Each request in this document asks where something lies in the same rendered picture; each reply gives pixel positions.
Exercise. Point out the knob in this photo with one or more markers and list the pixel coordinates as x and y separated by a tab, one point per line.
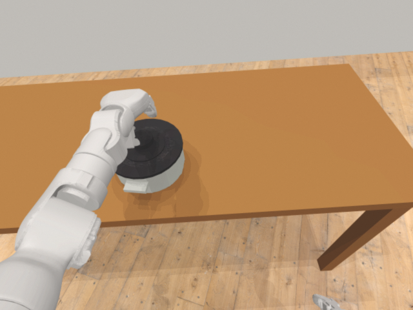
145	138

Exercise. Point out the right robot hand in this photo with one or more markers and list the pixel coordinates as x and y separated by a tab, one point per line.
325	303

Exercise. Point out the pot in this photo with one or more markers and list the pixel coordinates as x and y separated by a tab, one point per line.
156	183

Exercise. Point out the robot left forearm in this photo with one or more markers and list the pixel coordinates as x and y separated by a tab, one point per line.
84	181

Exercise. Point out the lid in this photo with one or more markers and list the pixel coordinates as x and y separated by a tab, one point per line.
159	157

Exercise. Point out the table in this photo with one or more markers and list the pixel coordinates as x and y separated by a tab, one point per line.
257	143

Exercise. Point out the robot left upper arm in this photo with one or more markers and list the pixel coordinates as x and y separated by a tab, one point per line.
62	236

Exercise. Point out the left robot hand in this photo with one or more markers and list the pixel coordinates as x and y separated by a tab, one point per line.
138	101

